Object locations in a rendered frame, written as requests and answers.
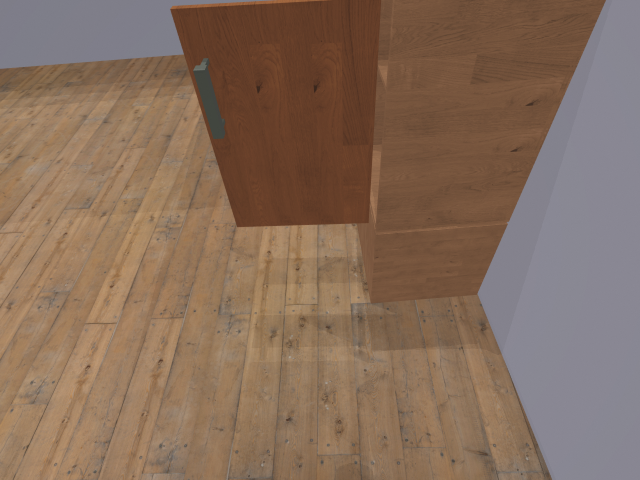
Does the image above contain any handle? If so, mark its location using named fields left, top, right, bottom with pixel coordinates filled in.
left=193, top=58, right=225, bottom=139

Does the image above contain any cupboard door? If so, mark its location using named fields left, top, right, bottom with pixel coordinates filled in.
left=170, top=0, right=381, bottom=227

